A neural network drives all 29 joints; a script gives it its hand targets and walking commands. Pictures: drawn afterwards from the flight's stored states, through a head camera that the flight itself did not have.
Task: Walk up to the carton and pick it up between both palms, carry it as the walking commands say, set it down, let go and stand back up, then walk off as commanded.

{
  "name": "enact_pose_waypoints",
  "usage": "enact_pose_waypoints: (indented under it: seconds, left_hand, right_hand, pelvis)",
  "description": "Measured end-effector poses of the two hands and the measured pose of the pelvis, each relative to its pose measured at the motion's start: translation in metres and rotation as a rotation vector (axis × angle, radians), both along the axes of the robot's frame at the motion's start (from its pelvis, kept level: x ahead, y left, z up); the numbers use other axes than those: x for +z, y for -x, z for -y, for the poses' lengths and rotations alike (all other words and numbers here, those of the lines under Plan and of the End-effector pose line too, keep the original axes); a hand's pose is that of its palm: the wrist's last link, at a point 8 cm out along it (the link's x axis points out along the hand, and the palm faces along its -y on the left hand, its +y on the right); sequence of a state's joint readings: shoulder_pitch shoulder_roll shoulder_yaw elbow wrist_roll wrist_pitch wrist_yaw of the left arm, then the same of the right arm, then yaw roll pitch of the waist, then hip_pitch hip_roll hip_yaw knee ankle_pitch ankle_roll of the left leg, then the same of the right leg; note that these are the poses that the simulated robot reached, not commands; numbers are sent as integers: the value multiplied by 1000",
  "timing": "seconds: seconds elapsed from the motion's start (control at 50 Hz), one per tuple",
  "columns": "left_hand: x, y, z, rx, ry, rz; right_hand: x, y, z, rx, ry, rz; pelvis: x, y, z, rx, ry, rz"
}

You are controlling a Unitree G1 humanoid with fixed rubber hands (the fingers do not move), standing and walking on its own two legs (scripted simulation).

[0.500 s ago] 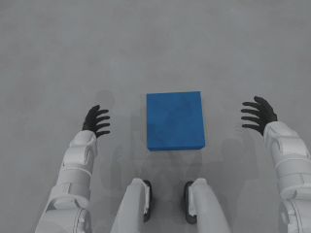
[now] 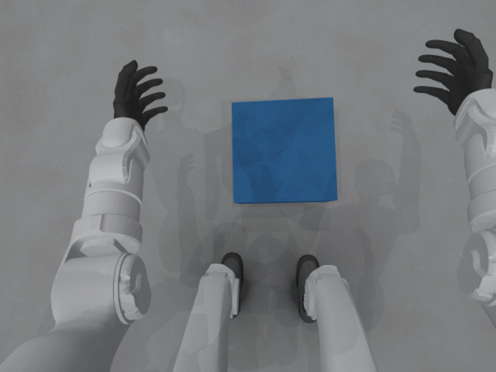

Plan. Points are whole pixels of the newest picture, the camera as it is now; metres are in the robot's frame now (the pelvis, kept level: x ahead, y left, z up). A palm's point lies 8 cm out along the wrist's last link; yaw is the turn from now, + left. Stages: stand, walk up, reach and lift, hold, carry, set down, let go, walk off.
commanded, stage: reach and lift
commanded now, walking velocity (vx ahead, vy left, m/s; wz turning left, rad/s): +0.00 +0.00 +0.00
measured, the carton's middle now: (282, 155) +0.51 -0.03 -0.57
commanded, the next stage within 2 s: none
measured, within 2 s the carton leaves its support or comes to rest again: neither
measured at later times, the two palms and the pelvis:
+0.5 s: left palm (160, 130) +0.49 +0.21 -0.20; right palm (431, 112) +0.51 -0.27 -0.19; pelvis -0.02 +0.01 -0.09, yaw +0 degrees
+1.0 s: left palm (185, 146) +0.50 +0.21 -0.35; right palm (390, 135) +0.51 -0.26 -0.35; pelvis -0.04 +0.00 -0.22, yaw +1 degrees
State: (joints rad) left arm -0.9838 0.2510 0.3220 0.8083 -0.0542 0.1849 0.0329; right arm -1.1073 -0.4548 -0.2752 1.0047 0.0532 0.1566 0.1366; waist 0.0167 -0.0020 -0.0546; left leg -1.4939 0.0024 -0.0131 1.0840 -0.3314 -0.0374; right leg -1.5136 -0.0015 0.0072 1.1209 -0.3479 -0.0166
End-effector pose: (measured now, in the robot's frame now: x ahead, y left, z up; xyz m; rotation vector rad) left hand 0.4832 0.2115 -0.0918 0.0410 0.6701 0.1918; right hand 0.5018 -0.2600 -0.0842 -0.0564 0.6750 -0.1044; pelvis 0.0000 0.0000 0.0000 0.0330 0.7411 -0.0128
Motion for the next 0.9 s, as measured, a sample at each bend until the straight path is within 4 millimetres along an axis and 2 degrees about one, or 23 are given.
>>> enact_pose_waypoints:
  seconds: [0.08,0.16,0.3,0.64,0.9]
  left_hand:
    - [-5,-9,1,0,6,15]
    - [-15,-10,2,0,10,19]
    - [-46,-8,2,10,11,4]
    - [-160,-13,1,26,0,11]
    - [-234,-13,3,21,0,-2]
  right_hand:
    - [-5,-8,2,-6,-4,17]
    - [-13,-8,5,-12,-5,23]
    - [-41,-5,10,-25,-17,10]
    - [-162,-10,8,-18,-5,12]
    - [-240,-9,2,-8,15,-5]
  pelvis:
    - [-4,0,-2,3,1,-37]
    - [-10,1,-4,4,2,-64]
    - [-33,9,-6,2,0,-93]
    - [-138,28,-5,4,-9,-130]
    - [-201,39,-4,-2,-16,-97]
